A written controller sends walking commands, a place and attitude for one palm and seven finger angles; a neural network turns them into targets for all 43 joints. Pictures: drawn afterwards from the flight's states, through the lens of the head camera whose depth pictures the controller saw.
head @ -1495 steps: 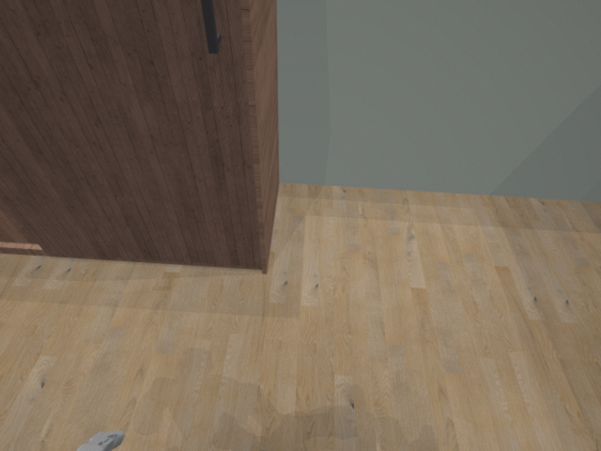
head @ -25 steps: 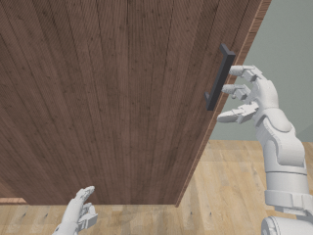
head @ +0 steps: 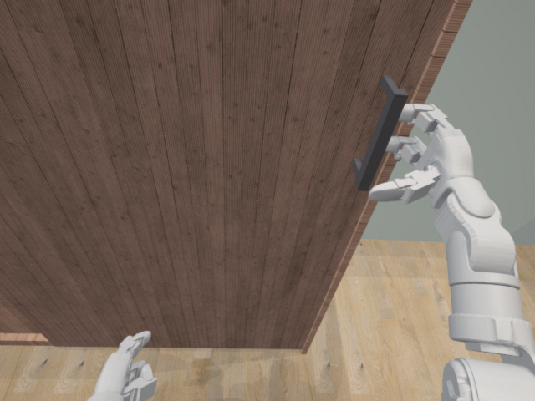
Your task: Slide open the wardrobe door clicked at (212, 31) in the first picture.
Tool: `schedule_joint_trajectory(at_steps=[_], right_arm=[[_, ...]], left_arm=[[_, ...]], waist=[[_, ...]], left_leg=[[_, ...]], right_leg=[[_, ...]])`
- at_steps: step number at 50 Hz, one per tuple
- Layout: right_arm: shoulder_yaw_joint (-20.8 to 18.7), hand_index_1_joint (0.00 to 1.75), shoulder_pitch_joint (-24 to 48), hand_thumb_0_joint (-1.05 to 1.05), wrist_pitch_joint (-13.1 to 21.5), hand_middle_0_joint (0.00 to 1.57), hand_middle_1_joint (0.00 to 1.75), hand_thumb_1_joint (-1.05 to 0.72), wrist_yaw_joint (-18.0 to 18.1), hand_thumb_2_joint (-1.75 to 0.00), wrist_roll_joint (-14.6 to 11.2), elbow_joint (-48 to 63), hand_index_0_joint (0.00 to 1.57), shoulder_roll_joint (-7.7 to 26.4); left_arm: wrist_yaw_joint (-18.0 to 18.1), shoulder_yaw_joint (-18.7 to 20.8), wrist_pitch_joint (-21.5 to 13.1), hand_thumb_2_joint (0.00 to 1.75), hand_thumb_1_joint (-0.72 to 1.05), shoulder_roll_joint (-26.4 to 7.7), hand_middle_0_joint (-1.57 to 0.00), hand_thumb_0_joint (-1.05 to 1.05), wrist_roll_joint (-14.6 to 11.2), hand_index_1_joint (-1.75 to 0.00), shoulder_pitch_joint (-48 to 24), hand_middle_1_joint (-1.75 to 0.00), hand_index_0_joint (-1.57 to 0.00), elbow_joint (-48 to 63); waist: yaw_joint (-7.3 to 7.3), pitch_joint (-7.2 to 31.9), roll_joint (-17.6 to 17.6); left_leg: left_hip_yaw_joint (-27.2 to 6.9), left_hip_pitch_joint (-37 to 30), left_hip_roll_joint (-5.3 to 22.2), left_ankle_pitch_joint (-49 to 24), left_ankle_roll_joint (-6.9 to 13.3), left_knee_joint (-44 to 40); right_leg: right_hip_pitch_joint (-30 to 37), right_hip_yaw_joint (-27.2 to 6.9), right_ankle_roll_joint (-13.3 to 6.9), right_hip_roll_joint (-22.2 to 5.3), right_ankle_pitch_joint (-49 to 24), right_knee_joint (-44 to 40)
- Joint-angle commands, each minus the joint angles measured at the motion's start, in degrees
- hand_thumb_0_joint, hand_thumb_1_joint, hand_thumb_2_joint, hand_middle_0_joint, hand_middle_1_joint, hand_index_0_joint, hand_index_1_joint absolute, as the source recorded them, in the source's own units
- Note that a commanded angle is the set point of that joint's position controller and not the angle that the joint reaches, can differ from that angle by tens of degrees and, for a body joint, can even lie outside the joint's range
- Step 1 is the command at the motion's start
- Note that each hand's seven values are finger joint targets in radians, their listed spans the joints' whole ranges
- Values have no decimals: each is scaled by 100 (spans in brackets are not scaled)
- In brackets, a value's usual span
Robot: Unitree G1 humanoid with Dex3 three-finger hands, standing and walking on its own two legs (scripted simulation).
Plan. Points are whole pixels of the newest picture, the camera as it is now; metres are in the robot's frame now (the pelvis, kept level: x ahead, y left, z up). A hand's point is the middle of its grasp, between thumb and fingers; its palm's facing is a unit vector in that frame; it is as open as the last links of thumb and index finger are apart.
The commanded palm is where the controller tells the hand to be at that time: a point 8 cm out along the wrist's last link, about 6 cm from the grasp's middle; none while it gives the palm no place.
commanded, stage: slide the fingers in behind the handle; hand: right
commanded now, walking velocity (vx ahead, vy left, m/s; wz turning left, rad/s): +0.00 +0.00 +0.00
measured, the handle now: (374, 136) +0.44 -0.11 +0.22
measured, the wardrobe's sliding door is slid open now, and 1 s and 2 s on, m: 0.00 0.00 0.00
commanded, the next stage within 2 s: move the hooked fingers beside the handle in 0.46 s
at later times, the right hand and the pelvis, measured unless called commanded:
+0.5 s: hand (388, 165) +0.37 -0.12 +0.22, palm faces -0.04 +1.00 -0.04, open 14.2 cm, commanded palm +0.35 -0.17 +0.22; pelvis +0.00 +0.00 +0.00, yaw +0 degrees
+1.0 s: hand (399, 168) +0.37 -0.14 +0.21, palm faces -0.02 +1.00 -0.04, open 14.1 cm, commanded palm +0.35 -0.19 +0.22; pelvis +0.00 +0.01 +0.00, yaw +0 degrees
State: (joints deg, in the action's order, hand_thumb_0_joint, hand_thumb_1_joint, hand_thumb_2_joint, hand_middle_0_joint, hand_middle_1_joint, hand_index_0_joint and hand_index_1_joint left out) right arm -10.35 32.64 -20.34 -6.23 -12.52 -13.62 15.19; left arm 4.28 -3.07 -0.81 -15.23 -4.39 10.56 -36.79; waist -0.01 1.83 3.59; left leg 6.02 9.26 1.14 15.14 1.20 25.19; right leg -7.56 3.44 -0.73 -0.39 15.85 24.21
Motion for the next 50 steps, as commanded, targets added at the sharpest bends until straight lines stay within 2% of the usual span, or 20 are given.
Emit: schedule_joint_trajectory(at_steps=[1,3,6,8,12,17,19,23,25,29,33,34,36,37,39,40,44,45,47,50], right_arm=[[-278,120,2805,0,369,30,120,50,55,-30,-28,932,30,1002],[-276,120,2824,0,421,30,120,50,83,-30,11,1038,30,977],[-361,120,2595,0,504,30,120,50,115,-30,-5,1200,30,1001],[-221,120,2493,0,520,30,120,50,99,-30,-13,1335,30,796],[-275,120,2368,0,415,30,120,50,158,-30,9,1354,30,887],[-353,120,2256,0,350,30,120,50,241,-30,8,1776,30,950],[-228,120,2168,0,361,30,120,50,233,-30,0,2068,30,769],[6,120,1958,0,229,30,120,50,209,-30,-28,2056,30,493],[-149,120,1920,0,167,30,120,50,241,-30,-14,2002,30,709],[-31,120,2166,0,115,30,120,50,256,-30,-22,1986,30,560],[-215,120,2167,0,133,30,120,50,243,-30,-13,1870,30,808],[-139,120,2208,0,152,30,120,50,221,-30,-8,1969,30,731],[-303,120,1894,0,183,30,120,50,202,-30,-41,2015,30,821],[-475,120,1760,0,163,30,120,50,191,-30,-50,1929,30,1029],[-310,120,1869,0,165,30,120,50,133,-30,-85,1990,30,842],[-452,120,1676,0,159,30,120,50,136,-30,-93,1852,30,1002],[-378,120,1925,0,129,30,120,50,126,-30,-68,1893,30,981],[-544,120,1732,0,131,30,120,50,130,-30,-49,1832,30,1176],[-574,120,1879,0,167,30,120,50,90,-30,-75,1954,30,1247],[-378,120,1777,0,237,30,120,50,-23,-30,-89,2118,30,1054]], left_arm=[[40,197,-253,90,90,-599,-20,0,-20,-30,-698,-30,-20,827],[30,199,-274,90,90,-564,-20,0,-8,-30,-706,-30,-20,868],[8,199,-259,90,90,-553,-20,0,13,-30,-703,-30,-20,924],[-6,202,-262,90,90,-532,-20,0,3,-30,-726,-30,-20,968],[-4,185,-211,90,90,-536,-20,0,-12,-30,-796,-30,-20,966],[-10,176,-211,90,90,-509,-20,0,-2,-30,-890,-30,-20,1023],[-27,174,-231,90,90,-480,-20,0,8,-30,-927,-30,-20,1072],[-43,154,-201,90,90,-467,-20,0,-2,-30,-992,-30,-20,1040],[-27,164,-175,90,90,-506,-20,0,2,-30,-993,-30,-20,998],[-14,139,-163,90,90,-466,-20,0,-1,-30,-1035,-30,-20,1009],[-6,132,-117,90,90,-488,-20,0,3,-30,-1022,-30,-20,996],[-11,132,-123,90,90,-478,-20,0,2,-30,-1043,-30,-20,1035],[-18,131,-117,90,90,-475,-20,0,16,-30,-1061,-30,-20,1080],[-13,128,-91,90,90,-480,-20,0,2,-30,-1061,-30,-20,1075],[-19,123,-91,90,90,-464,-20,0,-10,-30,-1082,-30,-20,1098],[-18,128,-79,90,90,-493,-20,0,-16,-30,-1055,-30,-20,1081],[-2,128,-87,90,90,-496,-20,0,-21,-30,-1044,-30,-20,1090],[-1,148,-83,90,90,-521,-20,0,-23,-30,-1037,-30,-20,1081],[11,142,-97,90,90,-518,-20,0,-23,-30,-1029,-30,-20,1100],[18,146,-149,90,90,-508,-20,0,-35,-30,-1032,-30,-20,1129]], waist=[[74,1364,-525],[38,1562,-321],[-16,1733,-451],[-15,1735,-498],[-12,1470,-526],[-66,1625,-502],[-72,1741,-436],[-29,1512,-459],[-51,1440,-616],[-1,1458,-506],[-29,1491,-536],[-19,1538,-491],[-97,1665,-438],[-120,1591,-565],[-68,1528,-539],[-108,1451,-648],[-53,1397,-558],[-99,1398,-504],[-69,1540,-551],[-49,1588,-353]], left_leg=[[-316,-260,36,-1869,20,-210],[-316,-341,45,-1989,49,-149],[-307,-505,46,-2195,47,-112],[-290,-513,33,-2291,44,-86],[-313,-421,30,-2085,19,-173],[-321,-556,30,-2150,27,-147],[-305,-612,30,-2319,34,-106],[-289,-467,15,-2271,14,-127],[-300,-473,7,-2176,15,-160],[-317,-416,17,-2066,7,-175],[-338,-504,29,-2108,7,-179],[-333,-527,36,-2147,11,-158],[-344,-674,46,-2378,19,-128],[-337,-688,42,-2365,12,-149],[-344,-635,37,-2340,-6,-172],[-334,-641,34,-2256,-1,-181],[-344,-542,33,-2171,-13,-205],[-362,-579,35,-2197,-5,-205],[-379,-658,46,-2244,-17,-213],[-347,-632,39,-2381,2,-175]], right_leg=[[417,-399,-176,-41,-1750,-113],[518,-416,-161,-35,-1916,-90],[569,-419,-153,-51,-2113,-88],[588,-405,-147,-63,-2189,-76],[469,-362,-159,-58,-1926,-126],[532,-379,-156,-45,-2001,-119],[626,-369,-150,-38,-2161,-90],[575,-360,-145,-27,-2054,-70],[520,-367,-169,-34,-1975,-74],[531,-370,-168,3,-1846,-78],[483,-363,-173,16,-1856,-90],[510,-365,-173,20,-1893,-92],[538,-350,-177,25,-2079,-77],[476,-345,-169,15,-2042,-84],[464,-318,-179,20,-1950,-92],[398,-340,-172,4,-1917,-99],[400,-335,-183,17,-1846,-108],[406,-328,-185,3,-1902,-93],[433,-325,-198,17,-1905,-107],[565,-328,-192,8,-2075,-64]])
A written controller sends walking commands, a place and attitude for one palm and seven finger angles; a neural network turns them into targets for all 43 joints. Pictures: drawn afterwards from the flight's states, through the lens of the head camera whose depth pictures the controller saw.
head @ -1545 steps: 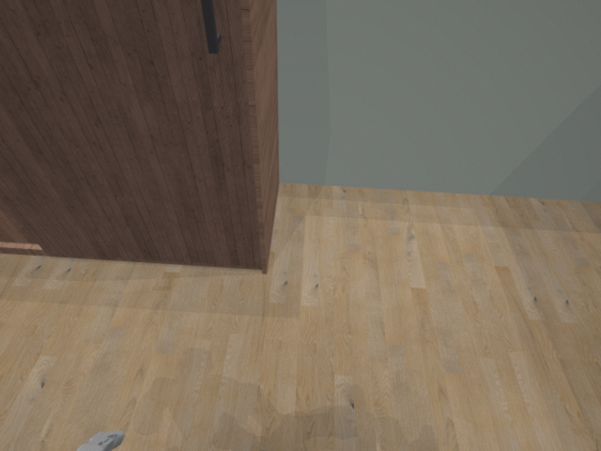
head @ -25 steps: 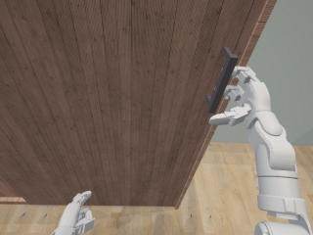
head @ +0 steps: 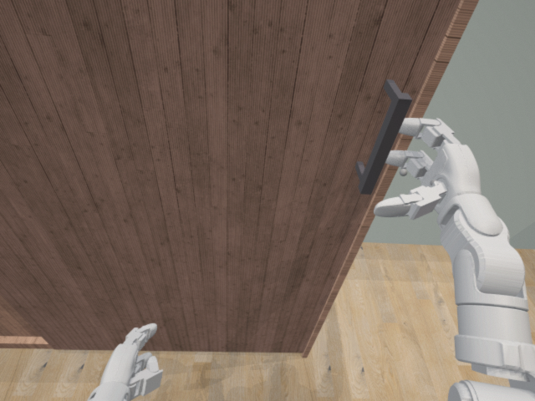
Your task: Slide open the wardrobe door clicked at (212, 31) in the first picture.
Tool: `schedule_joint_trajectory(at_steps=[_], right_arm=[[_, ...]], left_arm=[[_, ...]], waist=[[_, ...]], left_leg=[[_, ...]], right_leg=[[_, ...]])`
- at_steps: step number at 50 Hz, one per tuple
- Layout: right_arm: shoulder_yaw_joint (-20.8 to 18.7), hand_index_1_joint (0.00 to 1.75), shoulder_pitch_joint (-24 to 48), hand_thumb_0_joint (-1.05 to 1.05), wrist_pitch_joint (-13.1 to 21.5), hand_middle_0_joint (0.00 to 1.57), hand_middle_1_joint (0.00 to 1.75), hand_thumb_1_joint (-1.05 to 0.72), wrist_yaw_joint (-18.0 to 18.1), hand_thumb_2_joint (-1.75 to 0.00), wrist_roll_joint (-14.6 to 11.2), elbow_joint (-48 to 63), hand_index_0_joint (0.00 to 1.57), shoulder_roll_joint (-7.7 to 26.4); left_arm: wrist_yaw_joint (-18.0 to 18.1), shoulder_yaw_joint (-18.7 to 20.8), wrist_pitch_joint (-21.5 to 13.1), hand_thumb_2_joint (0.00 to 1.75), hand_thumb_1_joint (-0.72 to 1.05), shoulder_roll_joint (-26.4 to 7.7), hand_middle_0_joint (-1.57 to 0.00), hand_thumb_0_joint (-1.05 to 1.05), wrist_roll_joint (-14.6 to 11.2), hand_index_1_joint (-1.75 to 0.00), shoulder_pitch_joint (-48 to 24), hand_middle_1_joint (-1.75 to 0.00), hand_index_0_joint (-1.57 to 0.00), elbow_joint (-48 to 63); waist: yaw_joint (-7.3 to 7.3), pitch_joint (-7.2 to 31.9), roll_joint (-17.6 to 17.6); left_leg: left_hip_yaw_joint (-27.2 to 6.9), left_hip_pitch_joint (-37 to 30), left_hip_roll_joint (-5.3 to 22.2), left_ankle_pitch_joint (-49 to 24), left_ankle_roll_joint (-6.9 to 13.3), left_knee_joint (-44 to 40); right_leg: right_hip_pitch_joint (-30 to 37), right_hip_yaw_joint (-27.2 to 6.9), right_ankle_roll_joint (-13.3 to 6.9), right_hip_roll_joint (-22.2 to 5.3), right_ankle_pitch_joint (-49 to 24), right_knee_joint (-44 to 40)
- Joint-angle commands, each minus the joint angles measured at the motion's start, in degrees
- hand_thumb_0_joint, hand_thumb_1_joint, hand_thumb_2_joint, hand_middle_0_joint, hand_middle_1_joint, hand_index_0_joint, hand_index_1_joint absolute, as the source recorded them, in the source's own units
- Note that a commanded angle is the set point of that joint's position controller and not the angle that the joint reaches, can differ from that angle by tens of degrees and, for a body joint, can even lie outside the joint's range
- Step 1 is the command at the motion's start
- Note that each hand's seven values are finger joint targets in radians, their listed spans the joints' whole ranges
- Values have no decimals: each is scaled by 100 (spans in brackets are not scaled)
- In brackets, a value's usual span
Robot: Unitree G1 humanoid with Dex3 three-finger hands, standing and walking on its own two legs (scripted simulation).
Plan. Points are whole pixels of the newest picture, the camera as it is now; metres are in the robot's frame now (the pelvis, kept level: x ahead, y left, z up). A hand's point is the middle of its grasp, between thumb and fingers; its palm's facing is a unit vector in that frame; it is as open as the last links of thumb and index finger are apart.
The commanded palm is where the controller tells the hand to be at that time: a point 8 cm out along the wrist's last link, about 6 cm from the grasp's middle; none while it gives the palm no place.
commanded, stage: move the hooked fingers beside the handle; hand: right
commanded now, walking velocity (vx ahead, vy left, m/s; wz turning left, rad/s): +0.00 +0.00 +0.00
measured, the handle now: (377, 140) +0.44 -0.12 +0.22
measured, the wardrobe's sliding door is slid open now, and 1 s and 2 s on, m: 0.00 0.00 0.00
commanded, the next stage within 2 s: feel for the door with the fingertips in 1.98 s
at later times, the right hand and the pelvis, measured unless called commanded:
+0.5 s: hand (421, 179) +0.36 -0.16 +0.22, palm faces -0.03 +1.00 -0.05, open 14.0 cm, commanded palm +0.33 -0.21 +0.22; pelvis +0.00 -0.01 +0.00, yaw +0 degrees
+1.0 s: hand (429, 183) +0.34 -0.17 +0.22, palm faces -0.02 +1.00 -0.06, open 14.0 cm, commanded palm +0.32 -0.22 +0.22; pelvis +0.00 -0.01 +0.00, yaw +0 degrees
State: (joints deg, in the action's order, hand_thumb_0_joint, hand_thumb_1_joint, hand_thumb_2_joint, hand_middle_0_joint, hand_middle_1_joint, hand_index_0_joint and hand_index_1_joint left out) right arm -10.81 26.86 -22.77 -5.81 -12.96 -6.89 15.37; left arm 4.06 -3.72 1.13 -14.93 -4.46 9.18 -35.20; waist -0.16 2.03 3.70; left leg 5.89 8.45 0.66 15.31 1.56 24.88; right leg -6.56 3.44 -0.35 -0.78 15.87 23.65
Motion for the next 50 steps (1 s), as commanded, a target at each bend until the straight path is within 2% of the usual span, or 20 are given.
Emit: schedule_joint_trajectory(at_steps=[1,6,7,8,9,14,17,20,22,26,28,30,33,35,36,37,39,42,45,50], right_arm=[[-290,120,2430,0,510,30,120,50,-100,-30,-75,1522,30,995],[-352,120,2314,0,419,30,120,50,-198,-30,-145,1228,30,1074],[-344,120,2410,0,410,30,120,50,-195,-30,-140,1195,30,1092],[-457,120,2420,0,411,30,120,50,-173,-30,-124,1248,30,1221],[-327,120,2448,0,417,30,120,50,-181,-30,-108,1354,30,1075],[-432,120,2530,0,482,30,120,50,-162,-30,-113,1363,30,1178],[-639,120,2113,0,503,30,120,50,-204,-30,-135,1376,30,1318],[-422,120,2016,0,452,30,120,50,-247,-30,-114,1328,30,1140],[-505,120,2012,0,420,30,120,50,-257,-30,-134,1430,30,1220],[-299,120,2184,0,401,30,120,50,-255,-30,-128,1713,30,1059],[-426,120,2186,0,390,30,120,50,-222,-30,-153,1707,30,1145],[-422,120,2076,0,409,30,120,50,-213,-30,-110,1841,30,1188],[-356,120,1998,0,351,30,120,50,-191,-30,-139,1736,30,1017],[-422,120,1888,0,316,30,120,50,-190,-30,-132,1651,30,1131],[-361,120,2002,0,299,30,120,50,-194,-30,-122,1725,30,1075],[-300,120,2100,0,295,30,120,50,-185,-30,-114,1708,30,1035],[-516,120,1996,0,262,30,120,50,-161,-30,-135,1635,30,1223],[-415,120,2191,0,300,30,120,50,-196,-30,-129,1629,30,1183],[-589,120,1958,0,383,30,120,50,-223,-30,-142,1765,30,1349],[-443,120,1694,0,383,30,120,50,-343,-30,-167,1768,30,1166]], left_arm=[[44,212,-377,90,90,-540,-20,0,-24,-30,-880,-30,-20,952],[72,209,-414,90,90,-583,-20,0,-47,-30,-859,-30,-20,867],[82,211,-423,90,90,-594,-20,0,-47,-30,-852,-30,-20,848],[81,221,-435,90,90,-607,-20,0,-42,-30,-841,-30,-20,860],[81,213,-446,90,90,-576,-20,0,-45,-30,-893,-30,-20,896],[71,200,-464,90,90,-566,-20,0,-20,-30,-856,-30,-20,873],[45,194,-454,90,90,-560,-20,0,-9,-30,-869,-30,-20,931],[40,200,-433,90,90,-569,-20,0,-37,-30,-877,-30,-20,918],[40,199,-446,90,90,-571,-20,0,-40,-30,-888,-30,-20,948],[45,180,-472,90,90,-548,-20,0,-44,-30,-938,-30,-20,957],[54,187,-495,90,90,-559,-20,0,-24,-30,-914,-30,-20,926],[54,188,-499,90,90,-561,-20,0,-10,-30,-934,-30,-20,927],[50,167,-494,90,90,-531,-20,0,-16,-30,-960,-30,-20,928],[45,180,-472,90,90,-564,-20,0,-15,-30,-947,-30,-20,888],[49,166,-471,90,90,-551,-20,0,-19,-30,-979,-30,-20,924],[49,164,-475,90,90,-546,-20,0,-28,-30,-975,-30,-20,910],[55,162,-468,90,90,-560,-20,0,-17,-30,-973,-30,-20,914],[63,156,-471,90,90,-559,-20,0,-20,-30,-966,-30,-20,911],[54,171,-495,90,90,-563,-20,0,-10,-30,-954,-30,-20,946],[45,176,-536,90,90,-552,-20,0,-39,-30,-956,-30,-20,953]], waist=[[-4,1589,-352],[-1,1282,-441],[28,1261,-587],[-9,1346,-555],[-12,1400,-361],[-13,1485,-444],[-113,1589,-387],[-56,1323,-465],[-72,1402,-381],[-29,1362,-238],[-42,1425,-401],[-77,1474,-292],[-72,1341,-348],[-88,1298,-377],[-75,1340,-251],[-35,1257,-350],[-92,1309,-404],[-39,1322,-422],[-111,1489,-314],[-91,1369,-276]], left_leg=[[-325,-526,85,-2443,-37,-147],[-310,-300,69,-2046,-51,-234],[-309,-275,66,-1961,-58,-245],[-305,-340,69,-1991,-46,-210],[-318,-330,77,-2034,-41,-193],[-285,-395,69,-2164,-26,-155],[-304,-574,90,-2379,-13,-124],[-266,-369,69,-2233,-18,-151],[-274,-380,67,-2171,-13,-140],[-256,-248,62,-2066,-4,-139],[-246,-278,51,-2018,-8,-135],[-249,-302,60,-2075,9,-109],[-219,-231,47,-1985,9,-114],[-240,-232,54,-1894,3,-145],[-244,-231,67,-1870,5,-134],[-233,-192,63,-1835,4,-144],[-243,-231,58,-1801,1,-147],[-257,-232,66,-1780,-8,-163],[-268,-350,67,-1936,10,-128],[-238,-287,64,-2057,0,-122]], right_leg=[[516,-337,-229,42,-2112,-7],[382,-364,-225,45,-1763,-41],[354,-380,-235,50,-1703,-48],[350,-392,-232,53,-1755,-46],[417,-365,-230,65,-1805,-27],[457,-404,-214,52,-1955,-27],[431,-386,-208,49,-2123,-33],[408,-389,-193,5,-2051,-28],[417,-411,-185,12,-2007,-36],[508,-447,-174,10,-2017,-27],[508,-467,-170,12,-1975,-25],[569,-470,-161,3,-2110,-6],[497,-488,-136,5,-2037,-38],[444,-464,-149,-4,-1921,-34],[441,-464,-144,13,-1899,-60],[419,-480,-139,7,-1877,-60],[380,-488,-142,17,-1812,-63],[381,-477,-167,22,-1776,-68],[468,-476,-155,13,-1954,-24],[487,-449,-149,-11,-2047,-14]])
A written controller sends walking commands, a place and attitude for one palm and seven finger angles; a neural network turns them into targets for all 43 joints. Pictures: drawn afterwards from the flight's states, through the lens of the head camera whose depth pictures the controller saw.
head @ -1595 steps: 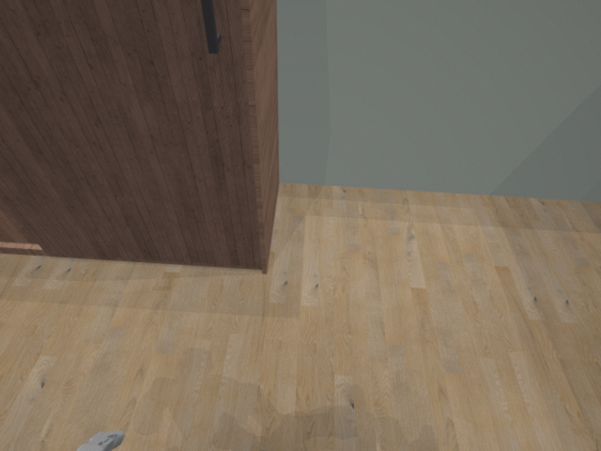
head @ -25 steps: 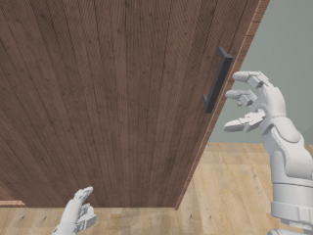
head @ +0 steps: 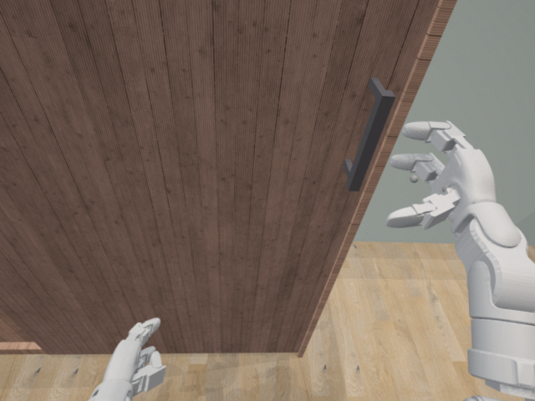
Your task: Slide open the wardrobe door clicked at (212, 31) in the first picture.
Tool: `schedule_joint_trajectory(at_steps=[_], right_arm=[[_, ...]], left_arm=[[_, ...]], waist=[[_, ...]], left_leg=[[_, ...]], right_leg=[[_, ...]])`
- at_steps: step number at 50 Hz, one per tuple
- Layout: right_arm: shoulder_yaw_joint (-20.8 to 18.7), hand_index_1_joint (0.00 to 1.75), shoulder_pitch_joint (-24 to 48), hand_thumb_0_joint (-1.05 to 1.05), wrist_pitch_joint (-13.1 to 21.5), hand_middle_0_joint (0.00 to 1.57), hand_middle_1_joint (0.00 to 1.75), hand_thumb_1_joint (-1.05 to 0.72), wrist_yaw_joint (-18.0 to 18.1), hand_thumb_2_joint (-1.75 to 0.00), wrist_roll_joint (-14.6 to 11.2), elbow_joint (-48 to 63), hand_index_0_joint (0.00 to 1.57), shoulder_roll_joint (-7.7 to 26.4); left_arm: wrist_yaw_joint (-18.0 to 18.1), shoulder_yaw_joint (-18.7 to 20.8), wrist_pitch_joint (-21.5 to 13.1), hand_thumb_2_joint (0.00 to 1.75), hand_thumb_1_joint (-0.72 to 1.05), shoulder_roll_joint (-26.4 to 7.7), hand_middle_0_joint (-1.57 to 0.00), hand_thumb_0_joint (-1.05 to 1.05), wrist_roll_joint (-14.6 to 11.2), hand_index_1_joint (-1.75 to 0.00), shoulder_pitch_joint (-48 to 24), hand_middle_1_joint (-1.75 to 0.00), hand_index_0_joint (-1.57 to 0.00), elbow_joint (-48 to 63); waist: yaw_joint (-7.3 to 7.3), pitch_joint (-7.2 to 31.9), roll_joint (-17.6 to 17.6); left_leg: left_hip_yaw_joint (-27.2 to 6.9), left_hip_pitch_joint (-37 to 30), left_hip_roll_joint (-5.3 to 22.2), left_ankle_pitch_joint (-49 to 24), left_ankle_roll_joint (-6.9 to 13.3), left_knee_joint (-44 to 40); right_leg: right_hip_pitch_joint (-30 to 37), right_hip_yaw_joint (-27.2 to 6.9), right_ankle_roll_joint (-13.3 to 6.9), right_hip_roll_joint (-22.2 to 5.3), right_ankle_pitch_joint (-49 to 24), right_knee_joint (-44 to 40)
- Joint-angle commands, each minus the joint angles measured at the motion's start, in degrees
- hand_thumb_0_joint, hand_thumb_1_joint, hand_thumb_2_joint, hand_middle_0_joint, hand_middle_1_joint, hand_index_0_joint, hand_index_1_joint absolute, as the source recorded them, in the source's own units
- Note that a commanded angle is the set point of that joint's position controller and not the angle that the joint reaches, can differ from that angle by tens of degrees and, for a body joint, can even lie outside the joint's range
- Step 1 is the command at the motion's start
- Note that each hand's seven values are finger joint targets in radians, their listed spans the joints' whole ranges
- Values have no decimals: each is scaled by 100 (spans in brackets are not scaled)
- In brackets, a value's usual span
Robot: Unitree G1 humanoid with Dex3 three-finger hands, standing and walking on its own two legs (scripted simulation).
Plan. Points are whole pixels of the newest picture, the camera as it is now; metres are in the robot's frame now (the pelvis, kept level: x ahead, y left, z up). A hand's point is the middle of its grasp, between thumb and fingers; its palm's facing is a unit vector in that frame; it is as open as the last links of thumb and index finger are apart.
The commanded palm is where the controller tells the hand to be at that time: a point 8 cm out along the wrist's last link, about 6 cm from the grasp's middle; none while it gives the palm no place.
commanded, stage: move the hooked fingers beside the handle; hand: right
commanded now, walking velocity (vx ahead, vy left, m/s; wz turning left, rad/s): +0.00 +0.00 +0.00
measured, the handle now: (363, 137) +0.44 -0.11 +0.22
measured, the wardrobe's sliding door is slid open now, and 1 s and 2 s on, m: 0.00 0.00 0.00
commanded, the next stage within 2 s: feel for the door with the fingertips in 0.98 s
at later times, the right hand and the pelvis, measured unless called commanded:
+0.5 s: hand (417, 181) +0.35 -0.17 +0.21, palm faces -0.03 +1.00 -0.06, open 14.0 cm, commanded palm +0.33 -0.22 +0.22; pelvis +0.00 +0.01 +0.00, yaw +0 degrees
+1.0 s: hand (416, 178) +0.36 -0.17 +0.22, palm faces -0.03 +1.00 -0.06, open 14.0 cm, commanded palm +0.33 -0.22 +0.22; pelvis +0.01 +0.00 +0.00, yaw +0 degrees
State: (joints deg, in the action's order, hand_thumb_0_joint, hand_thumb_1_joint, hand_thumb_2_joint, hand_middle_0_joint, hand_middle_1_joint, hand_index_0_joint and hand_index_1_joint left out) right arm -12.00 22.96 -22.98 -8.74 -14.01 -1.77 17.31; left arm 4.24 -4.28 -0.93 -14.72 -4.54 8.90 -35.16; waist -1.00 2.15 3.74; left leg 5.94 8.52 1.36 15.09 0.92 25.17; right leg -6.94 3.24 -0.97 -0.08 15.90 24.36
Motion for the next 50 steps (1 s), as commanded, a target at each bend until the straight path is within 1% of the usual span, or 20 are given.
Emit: schedule_joint_trajectory(at_steps=[1,5,7,8,10,13,14,16,19,21,25,26,31,34,35,41,45,46,48,50], right_arm=[[-287,120,2161,0,387,30,120,50,-61,-30,-80,1329,30,929],[-653,120,2092,0,272,30,120,50,-46,-30,-70,965,30,1408],[-374,120,2591,0,336,30,120,50,-68,-30,-71,1121,30,1171],[-551,120,2550,0,374,30,120,50,-56,-30,-74,1113,30,1346],[-495,120,2486,0,487,30,120,50,-95,-30,-88,1312,30,1309],[-520,120,2573,0,529,30,120,50,-189,-30,-143,1059,30,1275],[-661,120,2412,0,503,30,120,50,-203,-30,-147,979,30,1388],[-479,120,2306,0,463,30,120,50,-249,-30,-133,864,30,1203],[-539,120,2222,0,374,30,120,50,-266,-30,-135,722,30,1275],[-697,120,2262,0,390,30,120,50,-261,-30,-134,797,30,1472],[-696,120,2364,0,516,30,120,50,-250,-30,-122,1005,30,1512],[-576,120,2576,0,549,30,120,50,-263,-30,-117,1092,30,1413],[-686,120,2316,0,538,30,120,50,-259,-30,-136,983,30,1442],[-498,120,2286,0,423,30,120,50,-283,-30,-136,849,30,1201],[-556,120,2210,0,405,30,120,50,-267,-30,-113,752,30,1320],[-558,120,2336,0,476,30,120,50,-208,-30,-116,1268,30,1292],[-766,120,2154,0,445,30,120,50,-168,-30,-93,1032,30,1514],[-753,120,2261,0,444,30,120,50,-174,-30,-99,1166,30,1483],[-580,120,2294,0,391,30,120,50,-197,-30,-107,1024,30,1291],[-646,120,2206,0,348,30,120,50,-210,-30,-88,752,30,1421]], left_arm=[[24,224,-335,90,90,-572,-20,0,-36,-30,-931,-30,-20,951],[62,244,-301,90,90,-647,-20,0,-39,-30,-895,-30,-20,883],[76,222,-343,90,90,-607,-20,0,-47,-30,-925,-30,-20,902],[82,229,-362,90,90,-617,-20,0,-40,-30,-898,-30,-20,909],[77,230,-388,90,90,-614,-20,0,-23,-30,-899,-30,-20,941],[94,221,-427,90,90,-608,-20,0,-38,-30,-885,-30,-20,891],[91,229,-435,90,90,-615,-20,0,-39,-30,-876,-30,-20,905],[73,226,-420,90,90,-619,-20,0,-49,-30,-856,-30,-20,896],[73,238,-403,90,90,-637,-20,0,-70,-30,-862,-30,-20,908],[63,251,-399,90,90,-658,-20,0,-60,-30,-842,-30,-20,922],[67,247,-421,90,90,-631,-20,0,-44,-30,-853,-30,-20,936],[72,234,-436,90,90,-616,-20,0,-53,-30,-866,-30,-20,944],[69,243,-458,90,90,-631,-20,0,-47,-30,-826,-30,-20,930],[73,230,-439,90,90,-616,-20,0,-59,-30,-858,-30,-20,927],[64,248,-422,90,90,-652,-20,0,-52,-30,-799,-30,-20,880],[55,243,-444,90,90,-602,-20,0,-33,-30,-857,-30,-20,985],[56,253,-404,90,90,-637,-20,0,-16,-30,-804,-30,-20,908],[51,241,-403,90,90,-622,-20,0,-23,-30,-834,-30,-20,961],[58,220,-385,90,90,-600,-20,0,-41,-30,-868,-30,-20,943],[72,241,-372,90,90,-647,-20,0,-39,-30,-818,-30,-20,890]], waist=[[9,1314,-241],[-12,1146,-515],[86,1181,-286],[41,1295,-324],[14,1511,-199],[55,1402,-358],[0,1416,-309],[34,1298,-331],[25,1200,-446],[0,1311,-507],[16,1386,-332],[46,1393,-170],[4,1428,-386],[28,1237,-311],[17,1239,-374],[-9,1563,-283],[-41,1433,-492],[-44,1542,-348],[12,1306,-370],[13,1196,-472]], left_leg=[[-240,-252,-5,-1983,62,-165],[-280,-226,-7,-1628,32,-252],[-280,-123,4,-1580,37,-252],[-282,-192,-3,-1626,46,-234],[-294,-337,11,-1851,53,-197],[-284,-312,5,-1861,33,-227],[-294,-351,9,-1914,39,-215],[-279,-302,22,-1963,29,-224],[-283,-226,8,-1831,16,-241],[-301,-317,20,-1895,15,-232],[-303,-336,19,-2001,22,-210],[-305,-298,22,-1948,27,-210],[-282,-367,12,-2114,27,-177],[-273,-216,10,-1976,26,-198],[-268,-233,6,-1943,35,-196],[-263,-359,13,-2183,40,-113],[-265,-400,3,-2237,32,-126],[-278,-457,20,-2275,39,-109],[-264,-292,5,-2115,31,-149],[-275,-234,1,-1960,31,-191]], right_leg=[[503,-441,-83,-68,-1994,-103],[267,-421,-124,-56,-1620,-126],[384,-444,-128,-34,-1599,-132],[412,-458,-130,-30,-1648,-111],[539,-446,-126,-29,-1861,-83],[480,-433,-141,-21,-1761,-102],[454,-430,-141,-13,-1787,-91],[403,-405,-143,-21,-1816,-96],[313,-403,-144,-15,-1662,-90],[301,-415,-158,-16,-1723,-84],[430,-386,-154,-27,-1851,-41],[449,-397,-151,-16,-1822,-68],[454,-412,-148,-31,-1948,-54],[398,-395,-144,-15,-1803,-60],[375,-411,-137,-37,-1819,-57],[539,-428,-134,-37,-2088,-19],[429,-411,-139,-48,-2104,-25],[446,-406,-136,-27,-2127,-42],[402,-403,-134,-26,-1962,-52],[335,-401,-146,-46,-1843,-44]])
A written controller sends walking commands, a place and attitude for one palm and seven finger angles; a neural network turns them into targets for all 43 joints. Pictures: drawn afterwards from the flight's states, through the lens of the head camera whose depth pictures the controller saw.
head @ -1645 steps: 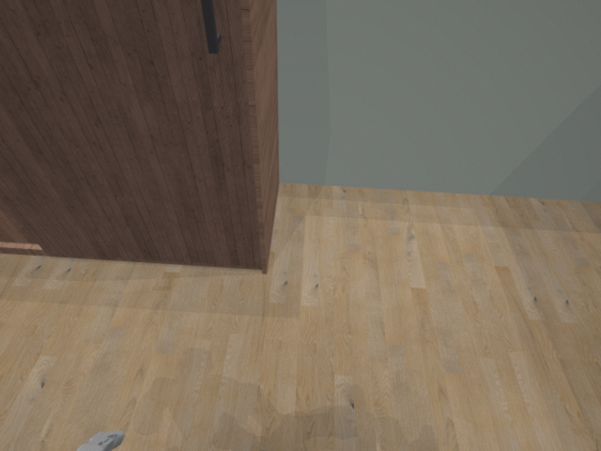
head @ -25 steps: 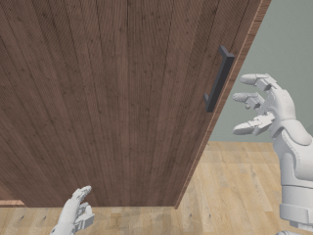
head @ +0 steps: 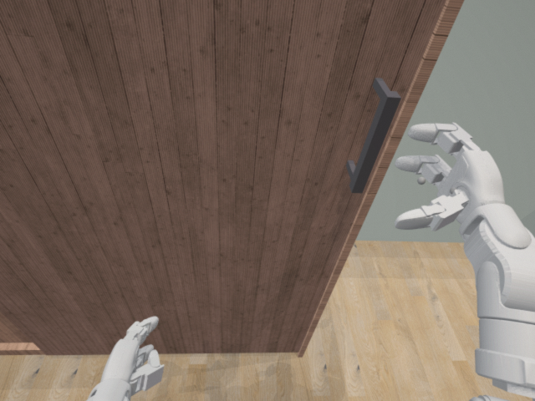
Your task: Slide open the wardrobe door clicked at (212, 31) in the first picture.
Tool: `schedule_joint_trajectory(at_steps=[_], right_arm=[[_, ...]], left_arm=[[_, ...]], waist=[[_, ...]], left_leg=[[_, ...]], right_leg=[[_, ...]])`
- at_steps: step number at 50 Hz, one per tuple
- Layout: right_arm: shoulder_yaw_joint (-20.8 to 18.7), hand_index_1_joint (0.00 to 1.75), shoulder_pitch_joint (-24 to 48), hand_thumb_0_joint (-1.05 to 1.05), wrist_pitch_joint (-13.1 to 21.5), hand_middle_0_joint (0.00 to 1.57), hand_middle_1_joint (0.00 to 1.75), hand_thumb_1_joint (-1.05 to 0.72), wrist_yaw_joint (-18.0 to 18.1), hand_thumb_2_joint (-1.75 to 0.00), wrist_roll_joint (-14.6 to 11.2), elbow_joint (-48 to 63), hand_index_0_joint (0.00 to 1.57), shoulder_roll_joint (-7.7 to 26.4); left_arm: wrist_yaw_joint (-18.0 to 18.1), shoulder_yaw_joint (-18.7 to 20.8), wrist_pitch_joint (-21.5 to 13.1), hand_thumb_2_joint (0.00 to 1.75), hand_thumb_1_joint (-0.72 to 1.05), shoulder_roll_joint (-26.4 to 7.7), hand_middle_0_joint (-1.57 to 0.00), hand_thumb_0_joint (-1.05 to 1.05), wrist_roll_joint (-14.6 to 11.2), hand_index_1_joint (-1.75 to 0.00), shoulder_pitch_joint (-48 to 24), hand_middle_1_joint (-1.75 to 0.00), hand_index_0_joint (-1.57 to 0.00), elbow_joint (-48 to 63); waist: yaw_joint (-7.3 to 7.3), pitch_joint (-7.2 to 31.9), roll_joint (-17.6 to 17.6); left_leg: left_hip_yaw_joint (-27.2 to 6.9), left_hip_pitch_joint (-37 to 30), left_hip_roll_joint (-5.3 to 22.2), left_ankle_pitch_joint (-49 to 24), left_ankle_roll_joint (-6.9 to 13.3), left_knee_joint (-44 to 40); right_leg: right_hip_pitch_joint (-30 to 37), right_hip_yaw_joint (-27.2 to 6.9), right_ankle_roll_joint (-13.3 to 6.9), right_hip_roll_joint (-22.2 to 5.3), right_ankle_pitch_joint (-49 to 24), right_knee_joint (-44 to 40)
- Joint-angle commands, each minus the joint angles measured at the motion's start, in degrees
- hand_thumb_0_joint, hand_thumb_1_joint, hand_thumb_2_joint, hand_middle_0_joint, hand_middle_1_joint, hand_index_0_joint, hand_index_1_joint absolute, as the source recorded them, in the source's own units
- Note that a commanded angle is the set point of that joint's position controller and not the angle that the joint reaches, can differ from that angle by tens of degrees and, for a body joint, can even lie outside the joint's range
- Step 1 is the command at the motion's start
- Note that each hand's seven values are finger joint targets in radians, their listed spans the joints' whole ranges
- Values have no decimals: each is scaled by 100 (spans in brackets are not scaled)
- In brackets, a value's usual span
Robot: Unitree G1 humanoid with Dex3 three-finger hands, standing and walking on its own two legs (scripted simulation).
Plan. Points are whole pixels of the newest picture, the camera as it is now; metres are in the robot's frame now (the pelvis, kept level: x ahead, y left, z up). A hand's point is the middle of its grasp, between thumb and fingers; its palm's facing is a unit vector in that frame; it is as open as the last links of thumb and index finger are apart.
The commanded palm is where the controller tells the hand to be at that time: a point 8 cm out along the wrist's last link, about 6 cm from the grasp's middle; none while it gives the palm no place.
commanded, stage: feel for the door with the fingertips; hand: right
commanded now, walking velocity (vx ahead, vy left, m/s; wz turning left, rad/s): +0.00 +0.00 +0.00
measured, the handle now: (367, 139) +0.44 -0.11 +0.22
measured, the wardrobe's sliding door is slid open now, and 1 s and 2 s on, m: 0.00 0.00 0.00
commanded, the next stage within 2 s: slide the fingers in behind the handle in 1.10 s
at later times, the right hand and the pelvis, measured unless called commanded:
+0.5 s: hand (397, 184) +0.34 -0.13 +0.22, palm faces -0.06 +1.00 -0.05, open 14.0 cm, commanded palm +0.33 -0.19 +0.22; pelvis +0.00 +0.00 +0.00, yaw +0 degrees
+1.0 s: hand (388, 165) +0.38 -0.13 +0.22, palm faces -0.05 +1.00 -0.04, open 14.0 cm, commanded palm +0.35 -0.19 +0.22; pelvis +0.00 +0.00 +0.00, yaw +0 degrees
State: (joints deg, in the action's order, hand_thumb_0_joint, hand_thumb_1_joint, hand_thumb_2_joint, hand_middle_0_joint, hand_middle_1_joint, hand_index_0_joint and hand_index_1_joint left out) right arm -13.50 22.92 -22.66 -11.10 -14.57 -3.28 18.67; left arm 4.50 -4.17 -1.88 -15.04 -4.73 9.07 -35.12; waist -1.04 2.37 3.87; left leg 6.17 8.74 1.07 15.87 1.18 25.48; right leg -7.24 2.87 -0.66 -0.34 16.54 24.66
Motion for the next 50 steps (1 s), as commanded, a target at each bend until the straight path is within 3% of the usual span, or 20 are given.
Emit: schedule_joint_trajectory(at_steps=[1,6,8,9,10,12,15,17,20,22,25,28,31,36,39,45,48,50], right_arm=[[-405,120,2397,0,332,30,120,50,-1,-30,-40,1061,30,1204],[-119,120,2452,0,445,30,120,50,-17,-30,-79,1509,30,844],[-203,120,2330,0,417,30,120,50,36,-30,-101,1528,30,849],[-167,120,2259,0,387,30,120,50,57,-30,-98,1525,30,759],[-286,120,1997,0,355,30,120,50,109,-30,-64,1498,30,931],[-81,120,2117,0,280,30,120,50,197,-30,-52,1669,30,640],[-184,120,1869,0,189,30,120,50,375,-30,18,1908,30,757],[-51,120,1931,0,130,30,120,50,433,-30,20,2015,30,550],[-50,120,1862,0,50,30,120,50,510,-30,23,1965,30,564],[95,120,2148,0,10,30,120,50,557,-30,36,1929,30,439],[68,120,2539,0,2,30,120,50,633,-30,89,1520,30,593],[83,120,2816,0,110,30,120,50,631,-30,110,1560,30,556],[58,120,2666,0,212,30,120,50,557,-30,39,1298,30,504],[232,120,2839,0,235,30,120,50,521,-30,84,932,30,376],[-74,120,2969,0,267,30,120,50,578,-30,117,870,30,735],[1,120,3092,0,444,30,120,50,558,-30,123,740,30,672],[-121,120,3279,0,476,30,120,50,553,-30,132,574,30,825],[-173,120,3167,0,538,30,120,50,544,-30,150,667,30,892]], left_arm=[[51,226,-286,90,90,-609,-20,0,-33,-30,-853,-30,-20,914],[37,225,-367,90,90,-541,-20,0,-19,-30,-884,-30,-20,967],[36,238,-385,90,90,-554,-20,0,-2,-30,-861,-30,-20,934],[24,237,-380,90,90,-545,-20,0,9,-30,-868,-30,-20,930],[3,245,-350,90,90,-564,-20,0,7,-30,-864,-30,-20,907],[-24,224,-330,90,90,-520,-20,0,3,-30,-944,-30,-20,943],[-62,231,-269,90,90,-528,-20,0,27,-30,-981,-30,-20,957],[-67,212,-238,90,90,-477,-20,0,25,-30,-1027,-30,-20,977],[-58,213,-185,90,90,-496,-20,0,34,-30,-1050,-30,-20,948],[-42,182,-150,90,90,-467,-20,0,21,-30,-1105,-30,-20,943],[4,189,-109,90,90,-514,-20,0,29,-30,-1058,-30,-20,820],[11,175,-131,90,90,-464,-20,0,41,-30,-1054,-30,-20,863],[6,191,-142,90,90,-483,-20,0,43,-30,-1005,-30,-20,848],[-14,201,-100,90,90,-506,-20,0,9,-30,-943,-30,-20,818],[-3,237,-101,90,90,-543,-20,0,18,-30,-898,-30,-20,822],[4,257,-125,90,90,-550,-20,0,29,-30,-800,-30,-20,791],[26,266,-137,90,90,-572,-20,0,27,-30,-726,-30,-20,740],[6,285,-145,90,90,-581,-20,0,36,-30,-707,-30,-20,766]], waist=[[51,1253,-314],[50,1525,-142],[29,1568,-381],[18,1551,-418],[-46,1483,-389],[-17,1376,-393],[-81,1472,-394],[-31,1418,-435],[-25,1344,-584],[23,1205,-424],[82,1052,-491],[57,1430,-216],[50,1505,-502],[103,1238,-469],[58,1391,-545],[90,1470,-488],[107,1455,-532],[59,1622,-374]], left_leg=[[-296,-255,44,-2054,8,-204],[-255,-264,37,-2224,32,-130],[-234,-318,25,-2348,25,-92],[-233,-327,26,-2420,14,-86],[-247,-354,28,-2390,24,-89],[-226,-313,41,-2341,20,-71],[-248,-414,42,-2374,29,-41],[-237,-402,37,-2453,17,-30],[-270,-378,28,-2343,-9,-85],[-270,-246,30,-2066,1,-118],[-308,-85,27,-1631,-7,-226],[-312,-272,44,-1902,35,-145],[-309,-377,47,-2102,10,-152],[-309,-211,53,-1927,10,-204],[-337,-336,53,-1944,4,-198],[-340,-383,50,-2085,2,-205],[-349,-423,51,-2154,-2,-221],[-360,-529,60,-2342,11,-194]], right_leg=[[415,-368,-171,-10,-1933,-88],[695,-428,-137,-33,-2212,-28],[680,-440,-135,-30,-2304,-1],[664,-413,-141,-24,-2328,-5],[592,-408,-129,-41,-2334,1],[517,-413,-118,-29,-2268,-34],[509,-394,-114,-36,-2344,-5],[504,-376,-115,-32,-2394,-6],[452,-358,-142,-30,-2212,3],[404,-376,-130,-15,-2001,-45],[361,-388,-156,-20,-1660,-76],[539,-406,-137,9,-1927,-62],[519,-393,-158,-9,-2003,-62],[392,-391,-158,-15,-1829,-103],[364,-367,-173,-1,-1825,-96],[475,-361,-179,-17,-1972,-106],[427,-333,-192,-9,-1970,-117],[530,-322,-188,-14,-2167,-96]])
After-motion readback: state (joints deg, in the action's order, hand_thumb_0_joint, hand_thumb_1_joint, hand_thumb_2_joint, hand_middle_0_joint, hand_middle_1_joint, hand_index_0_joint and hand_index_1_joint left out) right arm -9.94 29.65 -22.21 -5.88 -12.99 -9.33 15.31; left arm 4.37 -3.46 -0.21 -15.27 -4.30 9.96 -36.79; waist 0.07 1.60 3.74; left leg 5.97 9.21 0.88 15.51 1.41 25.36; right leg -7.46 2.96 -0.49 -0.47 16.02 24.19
